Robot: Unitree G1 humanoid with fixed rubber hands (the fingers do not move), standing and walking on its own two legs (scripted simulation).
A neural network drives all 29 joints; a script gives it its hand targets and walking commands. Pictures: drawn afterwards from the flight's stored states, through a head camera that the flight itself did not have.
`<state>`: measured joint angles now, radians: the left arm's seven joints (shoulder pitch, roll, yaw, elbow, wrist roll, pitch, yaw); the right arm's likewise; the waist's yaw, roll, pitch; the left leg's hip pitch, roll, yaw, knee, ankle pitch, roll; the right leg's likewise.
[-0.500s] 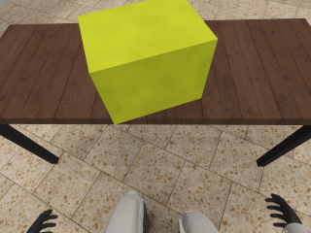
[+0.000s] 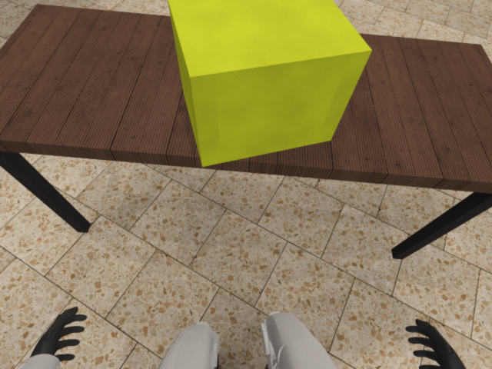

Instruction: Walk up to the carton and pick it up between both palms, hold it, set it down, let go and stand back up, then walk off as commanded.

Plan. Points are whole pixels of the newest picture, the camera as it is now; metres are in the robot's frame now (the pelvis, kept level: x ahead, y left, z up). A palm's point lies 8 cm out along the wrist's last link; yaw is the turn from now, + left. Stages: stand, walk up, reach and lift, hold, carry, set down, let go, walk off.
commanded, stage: walk off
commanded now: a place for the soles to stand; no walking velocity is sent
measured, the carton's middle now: (258, 77) +0.64 -0.01 +0.04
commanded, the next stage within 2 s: none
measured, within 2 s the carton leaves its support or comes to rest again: neither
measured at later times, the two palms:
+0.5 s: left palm out of the picture +0.02 +0.27 -0.07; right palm out of the picture -0.05 -0.37 -0.11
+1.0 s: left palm out of the picture -0.17 +0.26 -0.10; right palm out of the picture -0.17 -0.40 -0.10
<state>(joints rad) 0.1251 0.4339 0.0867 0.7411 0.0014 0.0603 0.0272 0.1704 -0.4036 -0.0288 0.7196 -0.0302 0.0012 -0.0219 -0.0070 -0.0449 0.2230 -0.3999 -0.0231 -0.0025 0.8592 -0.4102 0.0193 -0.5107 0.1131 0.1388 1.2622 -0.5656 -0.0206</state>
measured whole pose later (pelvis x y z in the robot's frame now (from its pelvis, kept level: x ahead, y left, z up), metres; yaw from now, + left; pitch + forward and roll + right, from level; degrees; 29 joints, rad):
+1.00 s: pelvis -0.28 -0.07 -0.01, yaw -2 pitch -4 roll -2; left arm 0.21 0.41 0.11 0.77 0.03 0.04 0.00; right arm 0.14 -0.45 -0.07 0.75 -0.02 0.05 -0.04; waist -0.02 0.05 0.22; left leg -0.59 0.00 -0.13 0.99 -0.46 0.00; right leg -0.35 0.07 0.00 0.91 -0.49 -0.03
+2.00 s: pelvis -0.55 -0.06 +0.01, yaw +4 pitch -6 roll +1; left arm 0.25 0.35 0.08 0.90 0.02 0.00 -0.01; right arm 0.25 -0.41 -0.05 0.94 -0.02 -0.03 0.01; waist 0.01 0.01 0.12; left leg -0.31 -0.03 -0.03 0.74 -0.33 0.01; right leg -0.29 -0.03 -0.01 0.78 -0.40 -0.01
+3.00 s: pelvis -0.50 -0.05 +0.02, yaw +0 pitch -3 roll +0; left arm 0.14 0.35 0.08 0.91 0.02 0.00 -0.02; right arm 0.16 -0.40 -0.02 0.94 0.00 -0.06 -0.02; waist 0.01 0.00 0.12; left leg -0.32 0.01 0.01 0.71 -0.32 -0.01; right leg -0.24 0.01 -0.05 0.71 -0.41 -0.03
